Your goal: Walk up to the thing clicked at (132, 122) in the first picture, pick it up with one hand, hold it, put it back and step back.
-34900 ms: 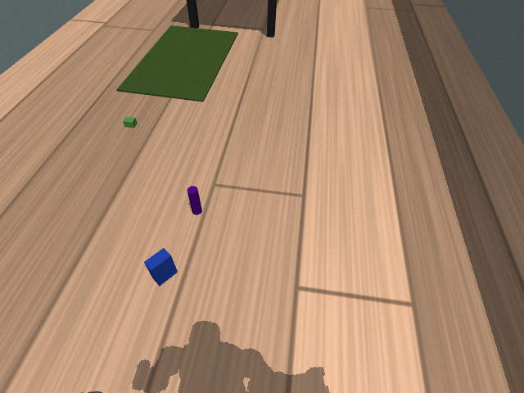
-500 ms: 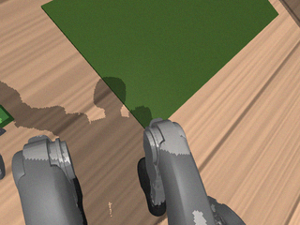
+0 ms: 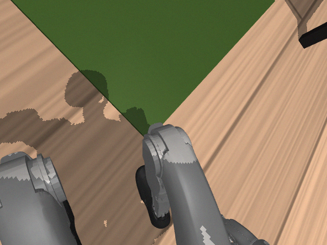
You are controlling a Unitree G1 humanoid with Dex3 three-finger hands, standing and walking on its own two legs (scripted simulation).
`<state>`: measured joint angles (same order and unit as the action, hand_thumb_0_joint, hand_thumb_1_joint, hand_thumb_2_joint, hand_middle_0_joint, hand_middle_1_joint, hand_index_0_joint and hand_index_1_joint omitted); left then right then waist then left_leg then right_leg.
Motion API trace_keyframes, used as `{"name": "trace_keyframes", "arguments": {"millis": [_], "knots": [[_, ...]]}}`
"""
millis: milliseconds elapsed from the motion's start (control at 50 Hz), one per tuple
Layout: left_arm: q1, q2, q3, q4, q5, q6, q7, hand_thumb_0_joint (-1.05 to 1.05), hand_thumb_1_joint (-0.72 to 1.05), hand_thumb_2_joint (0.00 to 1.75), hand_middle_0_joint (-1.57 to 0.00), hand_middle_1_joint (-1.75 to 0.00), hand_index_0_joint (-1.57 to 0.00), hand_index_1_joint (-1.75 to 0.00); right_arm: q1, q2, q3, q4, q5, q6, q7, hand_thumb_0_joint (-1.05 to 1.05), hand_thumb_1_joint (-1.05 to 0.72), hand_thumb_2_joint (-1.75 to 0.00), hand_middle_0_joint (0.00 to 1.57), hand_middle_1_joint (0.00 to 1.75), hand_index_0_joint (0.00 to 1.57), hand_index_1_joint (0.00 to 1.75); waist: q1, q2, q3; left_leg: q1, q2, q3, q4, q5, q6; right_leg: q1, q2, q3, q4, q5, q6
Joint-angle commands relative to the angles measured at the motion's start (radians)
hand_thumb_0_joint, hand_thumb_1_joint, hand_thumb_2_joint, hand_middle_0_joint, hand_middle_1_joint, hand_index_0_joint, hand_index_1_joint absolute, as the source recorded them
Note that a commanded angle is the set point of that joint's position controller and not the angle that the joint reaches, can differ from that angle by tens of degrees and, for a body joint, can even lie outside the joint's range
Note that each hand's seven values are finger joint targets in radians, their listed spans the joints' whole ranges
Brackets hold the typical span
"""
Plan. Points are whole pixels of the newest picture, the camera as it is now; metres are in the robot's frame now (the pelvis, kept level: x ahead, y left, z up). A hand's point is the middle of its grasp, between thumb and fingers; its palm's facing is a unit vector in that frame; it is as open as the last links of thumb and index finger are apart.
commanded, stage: rest palm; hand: left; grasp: from above
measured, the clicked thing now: out of the picture +0.39 +0.37 -0.28
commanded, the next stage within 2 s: close in 0.30 s
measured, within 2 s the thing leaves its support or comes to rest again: neither
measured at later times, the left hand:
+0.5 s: hand out of the picture +0.37 +0.37 -0.24, palm faces -0.29 -0.33 -0.90, open 12.9 cm
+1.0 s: hand out of the picture +0.37 +0.37 -0.25, palm faces -0.30 -0.32 -0.90, open 10.8 cm
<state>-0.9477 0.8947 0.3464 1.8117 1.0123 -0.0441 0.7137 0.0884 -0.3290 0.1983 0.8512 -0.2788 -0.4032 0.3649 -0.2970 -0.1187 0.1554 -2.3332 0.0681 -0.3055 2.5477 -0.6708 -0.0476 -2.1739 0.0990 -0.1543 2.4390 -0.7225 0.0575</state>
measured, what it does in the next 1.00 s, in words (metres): stands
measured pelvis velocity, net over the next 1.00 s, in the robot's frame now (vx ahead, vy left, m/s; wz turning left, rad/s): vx -0.01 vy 0.01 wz -0.03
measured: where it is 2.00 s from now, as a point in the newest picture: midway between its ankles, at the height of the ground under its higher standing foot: (114, 221)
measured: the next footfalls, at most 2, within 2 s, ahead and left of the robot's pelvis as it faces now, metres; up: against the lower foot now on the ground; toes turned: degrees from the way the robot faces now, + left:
none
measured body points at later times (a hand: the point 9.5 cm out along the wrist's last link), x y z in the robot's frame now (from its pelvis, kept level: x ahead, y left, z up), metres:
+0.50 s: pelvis +0.00 +0.00 +0.00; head +0.25 +0.13 +0.35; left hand +0.38 +0.38 -0.19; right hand +0.06 -0.24 -0.06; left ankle +0.07 +0.15 -0.26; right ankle +0.10 -0.12 -0.26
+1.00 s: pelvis -0.01 +0.01 +0.00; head +0.25 +0.14 +0.34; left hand +0.38 +0.38 -0.20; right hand +0.06 -0.23 -0.05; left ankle +0.07 +0.15 -0.26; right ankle +0.10 -0.12 -0.26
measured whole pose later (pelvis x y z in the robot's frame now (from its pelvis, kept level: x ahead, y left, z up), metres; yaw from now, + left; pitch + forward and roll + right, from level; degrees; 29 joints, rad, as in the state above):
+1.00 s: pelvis -0.01 +0.01 +0.00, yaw -2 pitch +21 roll -14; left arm -0.95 0.97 0.26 1.81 0.97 -0.06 0.73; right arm 0.05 -0.35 0.29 0.78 -0.28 -0.43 0.37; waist -0.30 -0.18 0.22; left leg -2.31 0.06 -0.35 2.56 -0.67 -0.04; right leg -2.12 0.11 -0.19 2.42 -0.71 0.07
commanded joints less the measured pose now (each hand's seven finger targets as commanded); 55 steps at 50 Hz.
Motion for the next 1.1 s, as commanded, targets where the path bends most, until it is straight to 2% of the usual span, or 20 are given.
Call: {"name": "trace_keyframes", "arguments": {"millis": [0, 40, 80, 180, 220, 280, 300, 380, 400, 460, 640, 720, 800, 840, 940, 980, 1000, 1040, 1060, 1080], "knots": [[-0.191, 0.245, -0.023, -0.07, -0.005, 0.002, 0.04, 0.0, -0.38, 0.83, -0.28, -0.77, -0.25, -0.8, 0.178, -0.306, -0.066, 0.011, 0.011, -0.016, 0.003, 0.0, -0.91, -0.9, 0.2, 0.3, 0.2, 0.3, -0.025, 0.433, -0.6, 0.483, 0.025, 0.153, -0.231, 0.142, 0.048, 0.272, 0.016, -0.125, -0.257, 0.24, -0.065], [-0.197, 0.242, -0.019, -0.075, -0.012, -0.003, 0.047, 0.0, -0.37, 0.83, -0.27, -0.78, -0.25, -0.8, 0.169, -0.315, -0.063, 0.009, 0.013, -0.02, 0.004, 0.0, -0.91, -0.9, 0.2, 0.3, 0.2, 0.3, -0.028, 0.43, -0.603, 0.488, 0.026, 0.143, -0.232, 0.144, 0.047, 0.268, 0.016, -0.133, -0.254, 0.243, -0.064], [-0.223, 0.237, -0.05, -0.071, -0.005, -0.006, 0.043, 0.0, -0.35, 0.82, -0.28, -0.79, -0.26, -0.81, 0.175, -0.316, -0.056, 0.001, 0.005, -0.024, 0.009, 0.0, -0.91, -0.9, 0.2, 0.3, 0.2, 0.3, -0.055, 0.434, -0.581, 0.48, 0.023, 0.148, -0.224, 0.138, 0.049, 0.276, 0.017, -0.127, -0.258, 0.246, -0.061], [-0.193, 0.266, -0.029, -0.057, -0.009, -0.012, 0.061, 0.0, -0.35, 0.81, -0.28, -0.79, -0.26, -0.8, 0.158, -0.321, -0.043, 0.002, 0.009, -0.03, 0.008, 0.0, -0.9, -0.9, 0.2, 0.3, 0.2, 0.3, -0.035, 0.439, -0.578, 0.483, 0.025, 0.139, -0.228, 0.127, 0.046, 0.281, 0.015, -0.135, -0.261, 0.227, -0.062], [-0.217, 0.246, -0.07, -0.061, -0.005, -0.009, 0.05, 0.0, -0.34, 0.81, -0.28, -0.79, -0.26, -0.81, 0.144, -0.318, -0.038, -0.003, 0.007, -0.036, 0.014, 0.0, -0.9, -0.91, 0.2, 0.3, 0.2, 0.3, -0.054, 0.446, -0.549, 0.497, 0.028, 0.137, -0.225, 0.115, 0.041, 0.252, 0.012, -0.141, -0.243, 0.222, -0.059], [-0.223, 0.256, -0.067, -0.071, -0.012, -0.012, 0.058, 0.0, -0.33, 0.8, -0.28, -0.8, -0.27, -0.81, 0.149, -0.327, -0.03, -0.015, 0.005, -0.041, 0.021, 0.0, -0.91, -0.91, 0.2, 0.3, 0.2, 0.3, -0.056, 0.445, -0.562, 0.494, 0.026, 0.138, -0.216, 0.145, 0.043, 0.282, 0.016, -0.138, -0.247, 0.254, -0.057], [-0.181, 0.263, -0.04, -0.067, -0.018, -0.01, 0.067, 0.0, -0.34, 0.81, -0.28, -0.8, -0.26, -0.81, 0.152, -0.334, -0.035, -0.003, 0.009, -0.038, 0.019, 0.0, -0.91, -0.91, 0.2, 0.3, 0.2, 0.3, -0.035, 0.454, -0.58, 0.515, 0.03, 0.132, -0.229, 0.164, 0.039, 0.296, 0.018, -0.143, -0.251, 0.265, -0.06], [-0.196, 0.251, -0.074, -0.054, -0.025, 0.0, 0.061, 0.0, -0.35, 0.82, -0.26, -0.81, -0.25, -0.82, 0.136, -0.331, -0.024, -0.017, 0.008, -0.043, 0.027, 0.0, -0.9, -0.91, 0.2, 0.3, 0.2, 0.3, -0.056, 0.454, -0.534, 0.494, 0.031, 0.13, -0.227, 0.132, 0.039, 0.274, 0.016, -0.144, -0.243, 0.246, -0.057], [-0.182, 0.255, -0.051, -0.057, -0.032, 0.0, 0.066, 0.0, -0.28, 0.77, -0.3, -0.81, -0.29, -0.81, 0.148, -0.338, -0.03, -0.015, 0.013, -0.041, 0.025, 0.0, -0.9, -0.9, 0.2, 0.3, 0.2, 0.3, -0.045, 0.452, -0.554, 0.503, 0.032, 0.127, -0.235, 0.147, 0.038, 0.291, 0.021, -0.146, -0.25, 0.258, -0.059], [-0.226, 0.263, -0.083, -0.075, -0.025, 0.001, 0.063, 0.0, -0.22, 0.72, -0.34, -0.77, -0.34, -0.77, 0.135, -0.331, -0.014, -0.026, 0.01, -0.045, 0.024, 0.0, -0.9, -0.9, 0.2, 0.3, 0.2, 0.3, -0.064, 0.438, -0.541, 0.487, 0.031, 0.129, -0.212, 0.145, 0.042, 0.282, 0.016, -0.144, -0.244, 0.262, -0.054], [-0.197, 0.298, -0.086, -0.061, -0.034, -0.008, 0.042, 0.0, -0.11, 0.63, -0.41, -0.71, -0.42, -0.7, 0.122, -0.352, -0.004, -0.035, 0.018, -0.041, 0.012, 0.0, -0.89, -0.9, 0.2, 0.3, 0.2, 0.3, -0.06, 0.435, -0.509, 0.48, 0.036, 0.116, -0.233, 0.104, 0.04, 0.279, 0.019, -0.15, -0.251, 0.222, -0.056], [-0.199, 0.273, -0.111, -0.078, -0.03, -0.015, 0.041, 0.0, -0.07, 0.61, -0.44, -0.68, -0.45, -0.67, 0.115, -0.339, 0.004, -0.046, 0.016, -0.037, 0.006, 0.0, -0.89, -0.9, 0.2, 0.3, 0.2, 0.3, -0.06, 0.429, -0.525, 0.482, 0.038, 0.112, -0.223, 0.123, 0.04, 0.289, 0.022, -0.151, -0.248, 0.244, -0.054], [-0.163, 0.275, -0.104, -0.066, -0.03, -0.019, 0.048, 0.0, -0.01, 0.55, -0.48, -0.65, -0.5, -0.63, 0.123, -0.345, -0.001, -0.046, 0.017, -0.031, -0.001, 0.0, -0.89, -0.9, 0.2, 0.3, 0.2, 0.3, -0.053, 0.437, -0.516, 0.489, 0.038, 0.11, -0.239, 0.114, 0.037, 0.297, 0.026, -0.155, -0.261, 0.233, -0.056], [-0.203, 0.268, -0.124, -0.085, -0.035, -0.02, 0.047, 0.0, -0.01, 0.56, -0.49, -0.63, -0.5, -0.62, 0.12, -0.34, 0.008, -0.049, 0.017, -0.031, 0.0, 0.0, -0.89, -0.9, 0.2, 0.3, 0.2, 0.3, -0.068, 0.441, -0.514, 0.494, 0.041, 0.105, -0.232, 0.125, 0.036, 0.291, 0.023, -0.156, -0.252, 0.25, -0.055], [-0.172, 0.29, -0.096, -0.072, -0.037, -0.02, 0.057, 0.0, 0.05, 0.51, -0.53, -0.61, -0.55, -0.59, 0.121, -0.35, 0.009, -0.049, 0.014, -0.03, 0.001, 0.0, -0.89, -0.9, 0.2, 0.3, 0.2, 0.3, -0.055, 0.454, -0.518, 0.505, 0.042, 0.108, -0.24, 0.142, 0.034, 0.312, 0.026, -0.158, -0.26, 0.257, -0.056], [-0.196, 0.289, -0.111, -0.093, -0.041, -0.017, 0.056, 0.0, 0.08, 0.48, -0.54, -0.6, -0.56, -0.58, 0.117, -0.347, 0.013, -0.059, 0.013, -0.028, 0.001, 0.0, -0.89, -0.9, 0.2, 0.3, 0.2, 0.3, -0.068, 0.44, -0.514, 0.492, 0.042, 0.112, -0.227, 0.134, 0.037, 0.315, 0.026, -0.152, -0.263, 0.26, -0.053], [-0.185, 0.301, -0.087, -0.088, -0.04, -0.017, 0.063, 0.0, 0.08, 0.49, -0.56, -0.58, -0.57, -0.56, 0.131, -0.356, 0.007, -0.05, 0.016, -0.026, -0.002, 0.0, -0.89, -0.9, 0.2, 0.3, 0.2, 0.3, -0.058, 0.446, -0.529, 0.5, 0.042, 0.109, -0.238, 0.144, 0.036, 0.32, 0.028, -0.155, -0.269, 0.263, -0.056], [-0.199, 0.287, -0.113, -0.097, -0.036, -0.015, 0.055, 0.0, 0.12, 0.46, -0.58, -0.55, -0.6, -0.53, 0.115, -0.34, 0.014, -0.052, 0.012, -0.029, 0.003, 0.0, -0.89, -0.9, 0.2, 0.3, 0.2, 0.3, -0.062, 0.474, -0.515, 0.523, 0.045, 0.103, -0.233, 0.144, 0.029, 0.29, 0.021, -0.161, -0.244, 0.264, -0.056], [-0.158, 0.281, -0.095, -0.082, -0.04, -0.012, 0.058, 0.0, 0.12, 0.46, -0.58, -0.56, -0.6, -0.54, 0.121, -0.356, 0.005, -0.047, 0.011, -0.027, -0.001, 0.0, -0.89, -0.9, 0.2, 0.3, 0.2, 0.3, -0.052, 0.485, -0.535, 0.532, 0.045, 0.102, -0.25, 0.152, 0.027, 0.313, 0.028, -0.162, -0.257, 0.268, -0.06], [-0.197, 0.277, -0.111, -0.102, -0.042, -0.014, 0.061, 0.0, 0.13, 0.46, -0.59, -0.55, -0.6, -0.53, 0.114, -0.346, 0.01, -0.051, 0.014, -0.028, 0.002, 0.0, -0.89, -0.9, 0.2, 0.3, 0.2, 0.3, -0.062, 0.481, -0.52, 0.513, 0.046, 0.097, -0.242, 0.147, 0.029, 0.299, 0.021, -0.164, -0.247, 0.267, -0.058]]}}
